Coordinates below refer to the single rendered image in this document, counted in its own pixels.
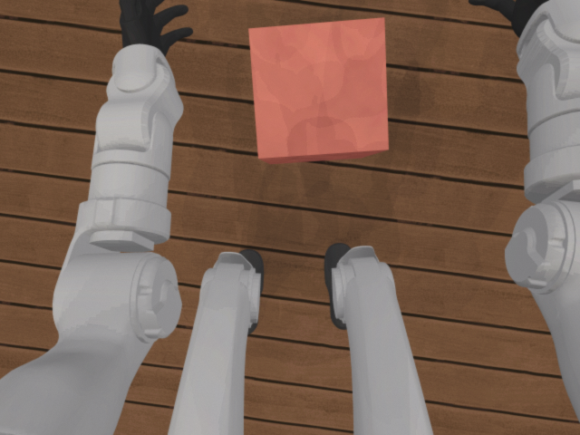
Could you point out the right robot upper arm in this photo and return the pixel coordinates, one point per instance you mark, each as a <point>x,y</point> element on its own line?
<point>543,255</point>

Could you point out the robot shin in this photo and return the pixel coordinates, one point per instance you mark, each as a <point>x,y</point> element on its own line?
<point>367,251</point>
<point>224,257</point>

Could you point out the right robot hand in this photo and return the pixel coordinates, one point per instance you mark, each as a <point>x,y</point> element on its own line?
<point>518,13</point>

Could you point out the carton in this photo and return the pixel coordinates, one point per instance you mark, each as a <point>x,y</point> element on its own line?
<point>320,90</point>

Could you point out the left robot shin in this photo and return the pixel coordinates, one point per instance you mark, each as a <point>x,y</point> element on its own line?
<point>224,257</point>

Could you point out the left robot hand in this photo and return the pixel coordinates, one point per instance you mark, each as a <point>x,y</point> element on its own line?
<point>139,24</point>

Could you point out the right robot shin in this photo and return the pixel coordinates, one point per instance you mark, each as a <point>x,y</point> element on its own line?
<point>367,251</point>

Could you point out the robot right forearm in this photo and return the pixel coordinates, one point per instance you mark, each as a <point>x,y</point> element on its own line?
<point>549,65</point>

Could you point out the robot left forearm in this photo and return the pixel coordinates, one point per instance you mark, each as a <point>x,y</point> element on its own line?
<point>126,210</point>

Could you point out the left robot upper arm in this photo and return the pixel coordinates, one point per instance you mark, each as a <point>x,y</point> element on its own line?
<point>109,310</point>

